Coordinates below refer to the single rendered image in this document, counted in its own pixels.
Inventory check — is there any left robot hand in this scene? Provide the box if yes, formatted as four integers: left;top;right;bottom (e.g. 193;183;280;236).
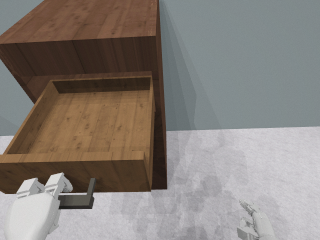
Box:
4;172;73;240

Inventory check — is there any drawer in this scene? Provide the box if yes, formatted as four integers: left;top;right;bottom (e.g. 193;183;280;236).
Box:
0;75;155;194

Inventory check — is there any handle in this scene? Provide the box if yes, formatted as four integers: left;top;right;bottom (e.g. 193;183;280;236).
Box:
58;178;97;210

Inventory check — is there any cabinet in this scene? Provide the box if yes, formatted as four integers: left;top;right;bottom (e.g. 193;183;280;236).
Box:
0;0;168;190

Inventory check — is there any right robot hand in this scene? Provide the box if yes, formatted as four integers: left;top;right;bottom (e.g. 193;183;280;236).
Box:
237;199;277;240

